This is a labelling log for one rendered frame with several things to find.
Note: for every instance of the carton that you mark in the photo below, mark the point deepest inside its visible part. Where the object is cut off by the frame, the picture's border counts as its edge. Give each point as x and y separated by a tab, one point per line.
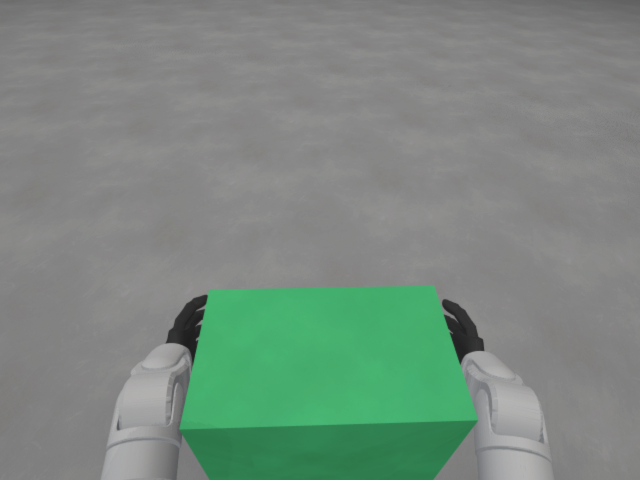
341	383

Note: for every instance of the robot left hand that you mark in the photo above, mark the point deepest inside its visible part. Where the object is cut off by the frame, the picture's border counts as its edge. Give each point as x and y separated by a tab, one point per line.
185	332

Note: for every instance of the right robot forearm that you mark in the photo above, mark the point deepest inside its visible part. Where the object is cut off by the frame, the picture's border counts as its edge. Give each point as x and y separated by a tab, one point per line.
511	441

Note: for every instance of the robot right hand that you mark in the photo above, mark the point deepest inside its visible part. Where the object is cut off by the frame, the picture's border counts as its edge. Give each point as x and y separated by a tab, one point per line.
465	337

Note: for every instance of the left robot forearm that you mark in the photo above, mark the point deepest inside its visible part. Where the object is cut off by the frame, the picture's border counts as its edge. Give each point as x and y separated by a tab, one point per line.
144	438

